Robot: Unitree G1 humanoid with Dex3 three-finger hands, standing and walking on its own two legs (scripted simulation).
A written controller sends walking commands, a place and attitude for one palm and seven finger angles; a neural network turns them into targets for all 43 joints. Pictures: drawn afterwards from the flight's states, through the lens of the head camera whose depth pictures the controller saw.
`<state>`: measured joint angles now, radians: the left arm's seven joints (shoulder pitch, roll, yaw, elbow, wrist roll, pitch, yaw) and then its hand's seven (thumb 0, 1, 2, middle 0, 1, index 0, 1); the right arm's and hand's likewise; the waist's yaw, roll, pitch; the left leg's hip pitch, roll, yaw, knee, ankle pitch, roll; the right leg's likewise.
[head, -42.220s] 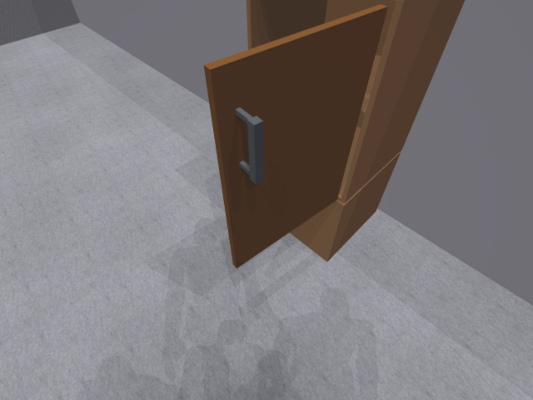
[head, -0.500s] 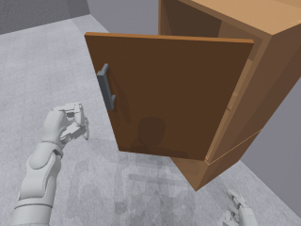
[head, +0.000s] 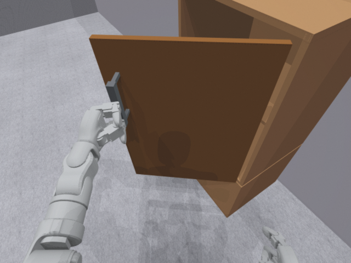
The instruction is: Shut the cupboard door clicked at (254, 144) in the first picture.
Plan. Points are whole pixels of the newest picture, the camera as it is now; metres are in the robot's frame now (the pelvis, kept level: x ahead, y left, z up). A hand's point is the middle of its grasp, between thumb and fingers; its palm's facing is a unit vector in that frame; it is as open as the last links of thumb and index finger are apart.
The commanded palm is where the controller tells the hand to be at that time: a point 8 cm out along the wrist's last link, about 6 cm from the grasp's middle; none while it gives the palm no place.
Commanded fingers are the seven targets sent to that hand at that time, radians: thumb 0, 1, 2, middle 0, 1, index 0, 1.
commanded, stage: bring the fist close to the handle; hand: left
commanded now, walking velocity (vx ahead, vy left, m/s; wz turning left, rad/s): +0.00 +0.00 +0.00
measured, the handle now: (120, 101) +0.48 +0.16 +0.11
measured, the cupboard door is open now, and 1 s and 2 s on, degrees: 51 43 29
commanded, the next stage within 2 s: push the door shut along its arc in 0.34 s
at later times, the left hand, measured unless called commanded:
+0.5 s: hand (116, 129) +0.37 +0.15 +0.12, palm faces -0.06 -1.00 -0.01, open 3.1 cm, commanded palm +0.36 +0.20 +0.12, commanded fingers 0.00 0.90 0.90 -1.30 -1.50 -1.30 -1.50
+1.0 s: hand (130, 108) +0.45 +0.13 +0.12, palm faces -0.21 -0.98 -0.01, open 3.2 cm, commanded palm +0.43 +0.18 +0.12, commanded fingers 0.00 0.90 0.90 -1.30 -1.50 -1.30 -1.50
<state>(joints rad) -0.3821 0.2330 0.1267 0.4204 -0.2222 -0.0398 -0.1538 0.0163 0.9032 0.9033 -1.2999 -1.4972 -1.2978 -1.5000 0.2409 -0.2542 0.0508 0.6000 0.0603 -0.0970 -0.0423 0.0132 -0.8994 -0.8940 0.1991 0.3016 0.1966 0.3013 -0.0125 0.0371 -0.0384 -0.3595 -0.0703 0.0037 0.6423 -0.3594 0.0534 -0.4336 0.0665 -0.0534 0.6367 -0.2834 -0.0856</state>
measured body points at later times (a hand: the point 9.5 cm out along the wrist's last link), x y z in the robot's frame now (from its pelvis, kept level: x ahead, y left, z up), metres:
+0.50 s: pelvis +0.00 +0.01 +0.00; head +0.01 +0.00 +0.45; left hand +0.37 +0.20 +0.12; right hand +0.14 -0.22 -0.10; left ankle -0.02 +0.09 -0.72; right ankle +0.03 -0.06 -0.72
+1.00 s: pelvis +0.00 +0.03 +0.00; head +0.05 +0.02 +0.44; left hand +0.45 +0.19 +0.12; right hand +0.07 -0.23 -0.12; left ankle -0.02 +0.09 -0.72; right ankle +0.03 -0.06 -0.72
